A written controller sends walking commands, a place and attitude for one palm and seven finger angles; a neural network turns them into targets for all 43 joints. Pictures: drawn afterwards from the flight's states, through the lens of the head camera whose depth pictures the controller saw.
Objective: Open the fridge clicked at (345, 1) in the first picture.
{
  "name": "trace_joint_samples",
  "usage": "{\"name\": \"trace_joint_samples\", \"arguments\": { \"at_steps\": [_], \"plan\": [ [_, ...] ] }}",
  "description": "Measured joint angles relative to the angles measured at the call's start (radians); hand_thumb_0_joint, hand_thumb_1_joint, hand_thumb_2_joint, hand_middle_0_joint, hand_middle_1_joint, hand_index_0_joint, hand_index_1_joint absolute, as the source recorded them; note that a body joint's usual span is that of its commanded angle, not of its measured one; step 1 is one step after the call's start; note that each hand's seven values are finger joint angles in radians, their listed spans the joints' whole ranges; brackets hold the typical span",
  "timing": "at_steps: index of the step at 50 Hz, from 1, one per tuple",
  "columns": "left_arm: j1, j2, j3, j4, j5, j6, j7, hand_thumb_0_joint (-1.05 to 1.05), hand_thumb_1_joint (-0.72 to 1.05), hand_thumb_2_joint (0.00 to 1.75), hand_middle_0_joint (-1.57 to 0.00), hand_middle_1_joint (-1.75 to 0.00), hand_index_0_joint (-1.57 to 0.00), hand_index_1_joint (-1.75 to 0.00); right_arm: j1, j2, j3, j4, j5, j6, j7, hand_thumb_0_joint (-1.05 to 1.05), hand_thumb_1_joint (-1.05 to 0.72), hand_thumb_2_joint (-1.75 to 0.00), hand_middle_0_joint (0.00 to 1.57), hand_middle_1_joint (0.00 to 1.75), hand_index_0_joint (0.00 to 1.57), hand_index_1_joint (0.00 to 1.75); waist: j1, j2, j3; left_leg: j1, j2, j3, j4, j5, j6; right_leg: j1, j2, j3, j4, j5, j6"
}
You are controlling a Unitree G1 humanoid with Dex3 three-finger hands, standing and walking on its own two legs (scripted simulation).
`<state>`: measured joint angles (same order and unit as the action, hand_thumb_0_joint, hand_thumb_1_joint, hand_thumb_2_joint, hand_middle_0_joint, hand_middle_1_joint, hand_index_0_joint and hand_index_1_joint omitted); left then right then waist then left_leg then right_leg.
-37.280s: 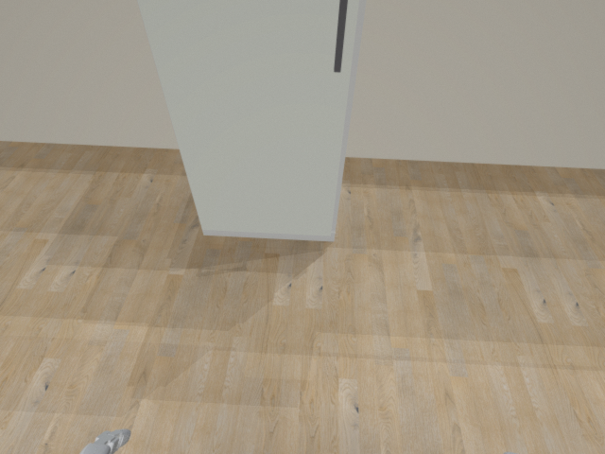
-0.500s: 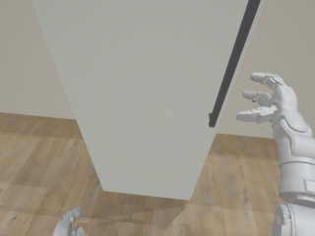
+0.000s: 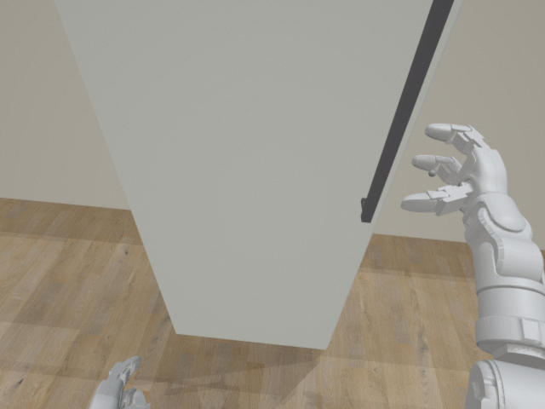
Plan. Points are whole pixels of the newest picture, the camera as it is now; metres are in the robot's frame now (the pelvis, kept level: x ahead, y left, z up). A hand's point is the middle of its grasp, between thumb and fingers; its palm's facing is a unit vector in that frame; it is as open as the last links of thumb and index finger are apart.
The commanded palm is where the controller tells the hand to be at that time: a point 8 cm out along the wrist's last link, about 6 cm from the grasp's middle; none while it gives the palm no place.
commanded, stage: move the hooked fingers beside the handle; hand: right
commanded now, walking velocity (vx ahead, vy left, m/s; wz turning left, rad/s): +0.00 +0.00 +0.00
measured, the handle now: (404, 96) +0.48 -0.14 +0.27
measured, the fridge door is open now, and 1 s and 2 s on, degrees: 0 0 0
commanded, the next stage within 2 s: none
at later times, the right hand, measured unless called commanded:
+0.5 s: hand (434, 175) +0.42 -0.20 +0.18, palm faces +0.10 +0.99 +0.00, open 14.0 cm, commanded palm +0.39 -0.25 +0.19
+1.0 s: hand (439, 167) +0.41 -0.20 +0.20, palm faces +0.06 +1.00 +0.00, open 14.0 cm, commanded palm +0.39 -0.25 +0.19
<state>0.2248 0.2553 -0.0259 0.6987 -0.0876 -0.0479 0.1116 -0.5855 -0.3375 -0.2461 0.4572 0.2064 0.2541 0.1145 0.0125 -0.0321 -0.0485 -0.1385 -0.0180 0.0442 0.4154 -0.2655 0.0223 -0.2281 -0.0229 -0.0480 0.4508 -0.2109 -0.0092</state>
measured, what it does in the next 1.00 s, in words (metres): stands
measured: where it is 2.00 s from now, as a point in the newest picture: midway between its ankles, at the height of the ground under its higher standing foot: outside the picture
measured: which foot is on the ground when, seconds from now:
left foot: down 0.00-1.00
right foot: down 0.00-1.00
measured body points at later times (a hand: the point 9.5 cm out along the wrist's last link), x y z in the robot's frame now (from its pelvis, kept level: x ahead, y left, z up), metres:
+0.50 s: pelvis +0.00 +0.00 +0.00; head -0.01 +0.01 +0.45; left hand +0.12 +0.27 -0.10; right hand +0.41 -0.26 +0.18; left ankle -0.03 +0.10 -0.74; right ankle +0.02 -0.11 -0.74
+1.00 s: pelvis +0.00 -0.01 +0.00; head -0.01 +0.00 +0.45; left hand +0.14 +0.25 -0.10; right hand +0.40 -0.25 +0.20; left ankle -0.03 +0.10 -0.74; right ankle +0.02 -0.11 -0.74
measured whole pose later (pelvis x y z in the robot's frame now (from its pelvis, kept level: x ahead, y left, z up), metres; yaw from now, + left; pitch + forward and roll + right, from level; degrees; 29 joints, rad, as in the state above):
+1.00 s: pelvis +0.00 -0.01 +0.00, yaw +0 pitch +0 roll +1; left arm 0.23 0.25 -0.02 0.70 -0.09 -0.06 0.11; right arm -0.61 -0.35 -0.24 0.47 0.21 0.20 0.13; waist 0.01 -0.02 -0.04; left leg -0.15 -0.01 0.05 0.42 -0.27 0.02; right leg -0.25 -0.02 -0.04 0.47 -0.23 -0.02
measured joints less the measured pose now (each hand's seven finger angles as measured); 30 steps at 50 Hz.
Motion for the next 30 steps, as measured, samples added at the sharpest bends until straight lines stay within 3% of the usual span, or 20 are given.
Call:
{"name": "trace_joint_samples", "arguments": {
  "at_steps": [7,15,23,30],
  "plan": [
    [-0.009,-0.01,-0.014,-0.007,0.006,0.011,0.001,0.01,0.9,0.9,-0.21,-0.29,-0.2,-0.3,-0.038,-0.027,-0.024,0.098,-0.015,0.018,-0.006,-0.01,0.5,-0.3,0.3,1.2,0.3,1.2,0.012,0.004,-0.001,-0.009,-0.004,-0.001,0.004,0.0,0.003,-0.005,-0.004,-0.001,-0.001,0.003,0.004],
    [0.025,0.004,0.002,0.0,0.002,0.001,0.003,0.01,0.9,0.9,-0.21,-0.29,-0.2,-0.3,-0.027,-0.045,-0.021,0.065,-0.011,-0.05,0.017,-0.01,0.5,-0.3,0.3,1.2,0.3,1.19,0.006,0.004,0.013,-0.009,-0.008,0.002,0.0,0.003,0.005,-0.012,-0.007,0.003,0.005,0.001,0.005],
    [0.031,0.013,0.005,0.011,0.001,0.005,0.003,0.01,0.9,0.9,-0.21,-0.29,-0.2,-0.3,-0.077,-0.061,-0.033,0.168,-0.007,-0.008,0.031,-0.01,0.5,-0.3,0.3,1.2,0.3,1.2,0.022,0.007,-0.001,-0.032,-0.005,0.002,0.008,-0.001,0.002,-0.034,-0.005,0.003,0.012,-0.002,0.003],
    [0.048,0.007,0.015,-0.004,0.004,-0.006,-0.004,0.01,0.9,0.9,-0.21,-0.29,-0.2,-0.3,-0.005,-0.038,-0.042,0.057,-0.014,-0.073,0.013,-0.01,0.5,-0.3,0.3,1.2,0.3,1.19,0.02,0.006,0.006,-0.023,-0.005,-0.012,0.004,-0.002,0.0,-0.021,-0.006,-0.011,0.01,-0.009,-0.001]
  ]
}}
